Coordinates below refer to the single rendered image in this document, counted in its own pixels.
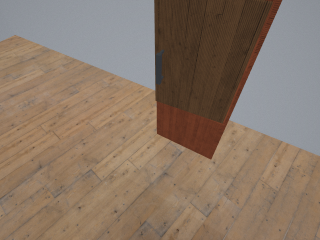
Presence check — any cupboard door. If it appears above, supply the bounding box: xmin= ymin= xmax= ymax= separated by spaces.
xmin=154 ymin=0 xmax=273 ymax=124

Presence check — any handle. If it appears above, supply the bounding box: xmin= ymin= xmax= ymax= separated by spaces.
xmin=155 ymin=49 xmax=165 ymax=85

